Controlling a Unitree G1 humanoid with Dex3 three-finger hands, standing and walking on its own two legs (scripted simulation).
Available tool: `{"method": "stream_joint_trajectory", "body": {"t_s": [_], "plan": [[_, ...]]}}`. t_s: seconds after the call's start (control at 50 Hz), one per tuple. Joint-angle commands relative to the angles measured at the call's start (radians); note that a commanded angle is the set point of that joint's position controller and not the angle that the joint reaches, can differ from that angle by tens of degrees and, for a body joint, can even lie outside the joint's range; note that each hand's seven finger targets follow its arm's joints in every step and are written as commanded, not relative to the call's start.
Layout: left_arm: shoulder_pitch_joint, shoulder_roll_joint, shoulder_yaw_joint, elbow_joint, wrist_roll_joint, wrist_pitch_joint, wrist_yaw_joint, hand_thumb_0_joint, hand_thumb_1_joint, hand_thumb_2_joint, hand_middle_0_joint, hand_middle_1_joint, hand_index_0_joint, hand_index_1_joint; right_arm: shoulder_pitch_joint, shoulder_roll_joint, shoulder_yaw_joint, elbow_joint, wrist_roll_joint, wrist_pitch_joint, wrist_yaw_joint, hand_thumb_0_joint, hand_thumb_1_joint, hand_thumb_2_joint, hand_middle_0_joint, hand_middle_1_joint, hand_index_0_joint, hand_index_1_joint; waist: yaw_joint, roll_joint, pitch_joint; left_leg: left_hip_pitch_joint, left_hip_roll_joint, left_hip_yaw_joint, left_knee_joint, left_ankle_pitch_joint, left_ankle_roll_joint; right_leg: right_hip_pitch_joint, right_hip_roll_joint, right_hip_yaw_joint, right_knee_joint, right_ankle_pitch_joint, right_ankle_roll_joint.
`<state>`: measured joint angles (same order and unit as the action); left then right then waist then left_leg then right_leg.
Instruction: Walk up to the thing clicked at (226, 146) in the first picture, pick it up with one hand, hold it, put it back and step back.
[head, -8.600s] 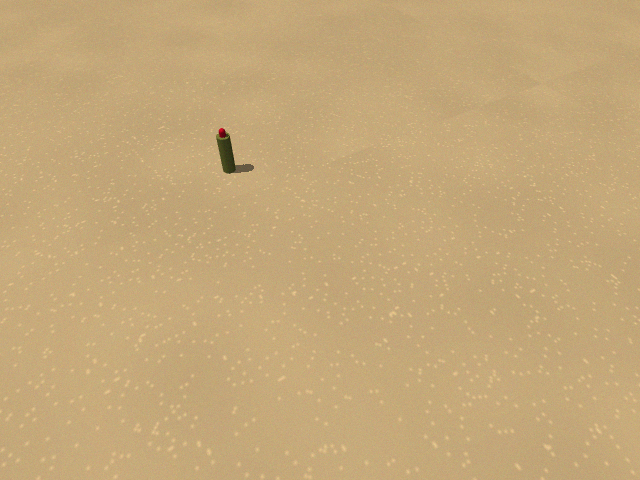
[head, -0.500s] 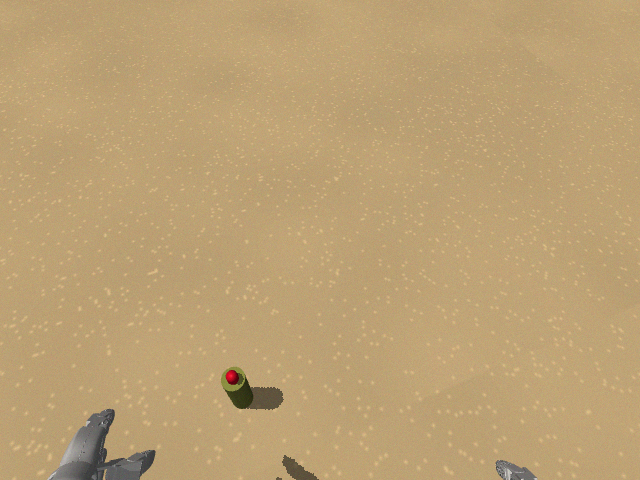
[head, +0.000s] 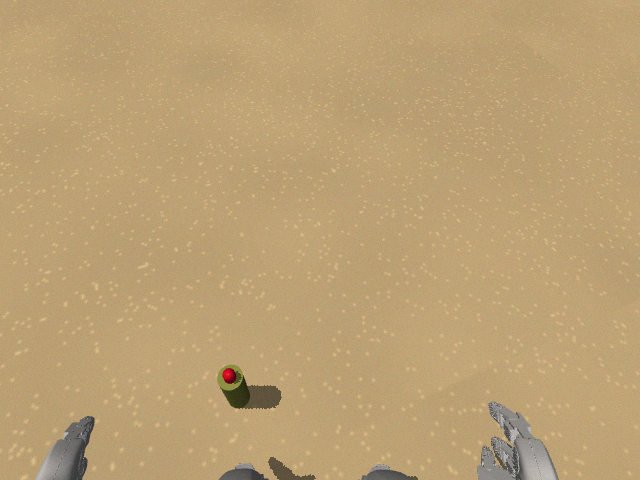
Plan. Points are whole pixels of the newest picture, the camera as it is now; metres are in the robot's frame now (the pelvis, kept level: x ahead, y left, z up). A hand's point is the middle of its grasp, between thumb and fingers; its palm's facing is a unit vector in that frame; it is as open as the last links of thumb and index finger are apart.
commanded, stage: go down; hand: left
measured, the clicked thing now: (234, 385) +0.39 +0.19 -0.61
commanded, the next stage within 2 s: none
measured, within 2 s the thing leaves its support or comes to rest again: neither
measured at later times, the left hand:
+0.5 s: hand out of the picture +0.14 +0.26 -0.14, palm faces +0.07 -0.95 -0.32, open 17.2 cm
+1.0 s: hand (106, 419) +0.24 +0.33 -0.23, palm faces +0.10 -0.98 -0.17, open 17.5 cm
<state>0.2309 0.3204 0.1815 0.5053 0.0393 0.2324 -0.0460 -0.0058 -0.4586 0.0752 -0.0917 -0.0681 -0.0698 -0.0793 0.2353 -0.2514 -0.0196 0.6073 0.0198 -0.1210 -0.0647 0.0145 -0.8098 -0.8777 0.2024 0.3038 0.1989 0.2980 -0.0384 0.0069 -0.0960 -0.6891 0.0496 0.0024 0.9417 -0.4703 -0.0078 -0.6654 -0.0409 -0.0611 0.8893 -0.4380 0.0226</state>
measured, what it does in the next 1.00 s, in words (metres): lowers itself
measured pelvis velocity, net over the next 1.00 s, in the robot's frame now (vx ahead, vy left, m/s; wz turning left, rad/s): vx -0.06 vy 0.00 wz -0.02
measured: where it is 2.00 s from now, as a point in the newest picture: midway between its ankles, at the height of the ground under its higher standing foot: outside the picture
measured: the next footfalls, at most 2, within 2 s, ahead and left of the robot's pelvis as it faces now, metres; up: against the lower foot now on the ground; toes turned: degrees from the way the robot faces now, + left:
none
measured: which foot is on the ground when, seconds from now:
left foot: down 0.00-1.00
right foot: down 0.00-1.00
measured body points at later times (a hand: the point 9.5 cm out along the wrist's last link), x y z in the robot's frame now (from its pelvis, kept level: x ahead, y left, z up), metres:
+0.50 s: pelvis -0.01 +0.00 -0.03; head +0.07 +0.02 +0.41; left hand +0.13 +0.31 -0.12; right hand +0.15 -0.25 -0.11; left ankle -0.01 +0.12 -0.69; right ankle +0.00 -0.14 -0.69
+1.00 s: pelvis -0.06 +0.00 -0.17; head +0.10 +0.03 +0.25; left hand +0.23 +0.38 -0.22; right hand +0.09 -0.28 -0.27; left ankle -0.01 +0.12 -0.69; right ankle +0.00 -0.14 -0.69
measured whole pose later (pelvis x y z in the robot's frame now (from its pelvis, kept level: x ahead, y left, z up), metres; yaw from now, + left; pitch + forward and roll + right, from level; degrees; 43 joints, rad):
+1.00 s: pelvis -0.06 +0.00 -0.17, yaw -1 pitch +30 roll -4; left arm -0.19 0.58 0.55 0.84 -0.13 -0.26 -0.47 -0.01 -0.51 0.01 -0.07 -0.01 -0.06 0.00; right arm 0.17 -0.30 0.02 0.64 0.00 -0.20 -0.06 0.02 -0.89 -0.90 0.20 0.30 0.20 0.30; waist -0.05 -0.01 -0.18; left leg -1.56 0.05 -0.05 1.70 -0.66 -0.01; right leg -1.53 -0.05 -0.06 1.64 -0.63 0.01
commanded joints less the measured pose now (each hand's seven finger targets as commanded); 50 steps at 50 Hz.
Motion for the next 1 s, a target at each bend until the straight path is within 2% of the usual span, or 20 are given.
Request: {"method": "stream_joint_trajectory", "body": {"t_s": [0.0,0.16,0.22,0.38,0.44,0.48,0.54,0.6,0.62,0.66,0.68,0.72,0.74,0.8,0.82,0.84,0.86,0.9,0.94,0.98], "plan": [[0.044,0.192,0.072,-0.228,-0.005,0.021,0.015,0.000,-0.514,0.067,-0.087,-0.051,-0.066,-0.070,-0.003,-0.138,-0.050,-0.151,0.001,-0.057,-0.026,0.000,-0.785,-0.871,0.200,0.300,0.200,0.300,0.003,0.065,-0.195,0.102,-0.029,-0.021,-0.087,0.329,0.005,0.061,0.040,-0.002,-0.060,0.254,-0.032],[0.113,0.196,0.085,-0.348,-0.017,0.064,0.011,0.000,-0.520,0.060,-0.088,-0.055,-0.069,-0.072,0.002,-0.132,-0.046,-0.185,-0.005,-0.077,-0.049,0.000,-0.798,-0.874,0.200,0.300,0.200,0.300,-0.002,0.097,-0.244,0.076,-0.020,-0.044,-0.022,0.394,0.005,0.006,0.041,-0.009,0.015,0.275,-0.037],[0.123,0.192,0.089,-0.360,-0.021,0.071,0.009,0.000,-0.522,0.057,-0.085,-0.057,-0.070,-0.071,0.005,-0.126,-0.042,-0.193,-0.006,-0.083,-0.054,0.000,-0.814,-0.877,0.200,0.300,0.200,0.300,-0.010,0.083,-0.235,0.038,-0.025,-0.042,0.000,0.365,0.009,-0.006,0.040,-0.007,0.024,0.267,-0.034],[0.160,0.206,0.122,-0.384,-0.035,0.056,0.000,0.000,-0.514,0.055,-0.079,-0.052,-0.066,-0.063,0.001,-0.121,-0.041,-0.206,-0.009,-0.098,-0.061,0.000,-0.839,-0.883,0.200,0.300,0.200,0.300,0.001,0.086,-0.228,-0.033,-0.031,-0.039,0.027,0.269,0.012,-0.040,0.042,-0.007,0.051,0.198,-0.037],[0.108,0.217,0.131,-0.379,-0.036,0.033,-0.003,0.000,-0.515,0.045,-0.074,-0.044,-0.065,-0.053,-0.003,-0.120,-0.043,-0.211,-0.010,-0.104,-0.066,0.000,-0.844,-0.883,0.200,0.300,0.200,0.300,-0.017,0.064,-0.227,-0.064,-0.034,-0.038,0.051,0.235,0.018,-0.065,0.040,-0.004,0.052,0.183,-0.033],[0.034,0.232,0.150,-0.338,-0.045,0.002,-0.009,0.000,-0.511,0.049,-0.074,-0.042,-0.063,-0.052,-0.011,-0.126,-0.040,-0.197,-0.012,-0.115,-0.065,0.000,-0.853,-0.886,0.200,0.300,0.200,0.300,-0.026,0.067,-0.185,-0.118,-0.031,-0.035,0.072,0.172,0.020,-0.126,0.041,-0.001,0.076,0.130,-0.033],[-0.060,0.261,0.194,-0.244,-0.062,-0.081,-0.040,0.000,-0.515,0.030,-0.080,-0.033,-0.074,-0.037,-0.009,-0.135,-0.042,-0.181,-0.013,-0.135,-0.060,0.000,-0.875,-0.891,0.200,0.300,0.200,0.300,-0.027,0.066,-0.193,-0.176,-0.028,-0.037,0.119,0.117,0.019,-0.207,0.039,0.006,0.136,0.073,-0.036],[-0.176,0.321,0.239,-0.164,-0.088,-0.193,-0.100,0.000,-0.528,0.000,-0.082,-0.006,-0.076,-0.010,-0.015,-0.148,-0.046,-0.155,-0.013,-0.154,-0.049,0.000,-0.907,-0.898,0.200,0.300,0.200,0.300,-0.015,0.082,-0.218,-0.263,-0.033,-0.031,0.190,0.062,0.022,-0.294,0.034,0.020,0.214,0.027,-0.039],[-0.169,0.313,0.243,-0.076,-0.099,-0.225,-0.129,0.000,-0.505,0.000,-0.082,-0.004,-0.075,-0.007,-0.008,-0.164,-0.049,-0.145,-0.013,-0.160,-0.043,0.000,-0.927,-0.903,0.200,0.300,0.200,0.300,-0.020,0.084,-0.232,-0.290,-0.032,-0.035,0.215,0.056,0.021,-0.336,0.032,0.021,0.255,0.020,-0.042],[-0.254,0.342,0.264,-0.058,-0.117,-0.313,-0.183,0.000,-0.475,0.000,-0.080,0.000,-0.077,0.000,-0.010,-0.172,-0.050,-0.141,-0.013,-0.171,-0.034,0.000,-0.939,-0.906,0.200,0.300,0.200,0.300,-0.014,0.102,-0.311,-0.333,-0.033,-0.047,0.271,0.052,0.018,-0.400,0.030,0.024,0.332,0.019,-0.045],[-0.265,0.389,0.306,-0.051,-0.126,-0.351,-0.205,0.000,-0.503,0.000,-0.078,-0.009,-0.076,-0.006,-0.007,-0.181,-0.049,-0.137,-0.012,-0.171,-0.031,0.000,-0.934,-0.904,0.200,0.299,0.200,0.299,0.009,0.109,-0.350,-0.345,-0.033,-0.051,0.290,0.046,0.018,-0.419,0.026,0.025,0.360,0.011,-0.046],[-0.311,0.457,0.348,-0.079,-0.135,-0.408,-0.242,0.000,-0.568,0.000,-0.081,0.000,-0.076,0.000,0.002,-0.199,-0.053,-0.133,-0.009,-0.164,-0.029,0.000,-0.904,-0.896,0.200,0.299,0.200,0.299,0.031,0.163,-0.439,-0.331,-0.028,-0.067,0.308,0.051,0.009,-0.457,0.020,0.027,0.409,0.008,-0.050],[-0.298,0.479,0.373,-0.008,-0.142,-0.421,-0.262,0.000,-0.553,0.000,-0.079,0.000,-0.073,0.000,-0.005,-0.207,-0.048,-0.130,-0.007,-0.156,-0.027,0.000,-0.896,-0.895,0.200,0.299,0.200,0.299,0.034,0.162,-0.455,-0.338,-0.024,-0.079,0.318,0.059,0.005,-0.475,0.020,0.023,0.433,0.013,-0.050],[-0.305,0.420,0.368,0.156,-0.171,-0.459,-0.323,0.000,-0.546,0.000,-0.067,0.000,-0.059,-0.002,-0.009,-0.221,-0.042,-0.105,-0.008,-0.142,-0.016,0.000,-0.879,-0.893,0.200,0.299,0.200,0.299,0.032,0.139,-0.452,-0.393,-0.020,-0.090,0.392,0.127,0.006,-0.586,0.025,0.010,0.511,0.047,-0.054],[-0.372,0.491,0.413,0.105,-0.174,-0.488,-0.338,0.000,-0.537,0.000,-0.064,0.000,-0.056,-0.001,0.001,-0.229,-0.049,-0.094,-0.011,-0.135,-0.017,0.000,-0.877,-0.892,0.200,0.299,0.200,0.299,0.044,0.142,-0.489,-0.410,-0.026,-0.086,0.414,0.121,0.010,-0.585,0.026,0.011,0.519,0.039,-0.056],[-0.382,0.515,0.422,0.146,-0.172,-0.500,-0.358,0.000,-0.523,0.000,-0.061,0.000,-0.052,0.000,0.003,-0.230,-0.049,-0.086,-0.013,-0.130,-0.017,0.000,-0.877,-0.892,0.200,0.299,0.200,0.299,0.040,0.133,-0.512,-0.432,-0.030,-0.077,0.448,0.126,0.016,-0.586,0.023,0.019,0.524,0.045,-0.055],[-0.356,0.508,0.426,0.220,-0.176,-0.505,-0.377,0.000,-0.549,0.001,-0.055,-0.001,-0.051,0.000,-0.010,-0.235,-0.044,-0.091,-0.012,-0.129,-0.013,0.000,-0.875,-0.892,0.200,0.299,0.200,0.299,0.040,0.113,-0.492,-0.455,-0.027,-0.083,0.450,0.109,0.016,-0.598,0.025,0.014,0.541,0.034,-0.056],[-0.499,0.566,0.451,0.146,-0.190,-0.547,-0.414,0.000,-0.527,0.010,-0.047,-0.001,-0.043,0.000,-0.007,-0.241,-0.046,-0.080,-0.015,-0.126,-0.010,0.000,-0.878,-0.893,0.200,0.299,0.200,0.299,0.033,0.146,-0.550,-0.474,-0.027,-0.083,0.485,0.082,0.018,-0.633,0.023,0.024,0.571,0.021,-0.056],[-0.494,0.624,0.503,0.209,-0.199,-0.570,-0.436,0.000,-0.521,0.027,-0.043,-0.006,-0.039,-0.005,-0.008,-0.248,-0.042,-0.069,-0.018,-0.126,-0.013,0.000,-0.873,-0.893,0.200,0.299,0.200,0.299,0.035,0.101,-0.550,-0.540,-0.032,-0.067,0.531,0.076,0.026,-0.621,0.024,0.033,0.579,0.013,-0.052],[-0.578,0.629,0.505,0.214,-0.212,-0.597,-0.466,0.000,-0.520,0.034,-0.033,-0.014,-0.034,-0.010,-0.015,-0.244,-0.034,-0.058,-0.022,-0.127,-0.010,0.000,-0.880,-0.895,0.200,0.300,0.200,0.300,0.017,0.112,-0.562,-0.581,-0.033,-0.068,0.569,0.057,0.028,-0.675,0.025,0.031,0.616,-0.003,-0.053]]}}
